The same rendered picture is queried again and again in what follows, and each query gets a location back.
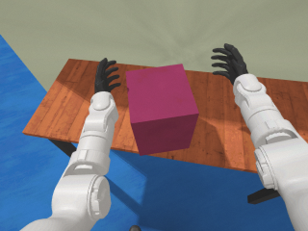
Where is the table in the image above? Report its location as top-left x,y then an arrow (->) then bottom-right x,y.
22,59 -> 308,205

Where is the right robot upper arm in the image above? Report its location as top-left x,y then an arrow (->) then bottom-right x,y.
254,138 -> 308,231

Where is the right robot hand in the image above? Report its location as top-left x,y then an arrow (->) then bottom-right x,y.
211,43 -> 248,86

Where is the carton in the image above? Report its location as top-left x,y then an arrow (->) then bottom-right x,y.
125,64 -> 199,156

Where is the robot left forearm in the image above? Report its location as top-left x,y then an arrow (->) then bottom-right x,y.
51,91 -> 119,212

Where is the robot right forearm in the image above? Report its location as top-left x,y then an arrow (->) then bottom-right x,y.
233,73 -> 308,149

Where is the left robot hand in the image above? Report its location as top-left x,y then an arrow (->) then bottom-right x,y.
94,58 -> 121,93

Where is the left robot upper arm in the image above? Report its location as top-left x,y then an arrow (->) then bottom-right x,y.
20,174 -> 112,231

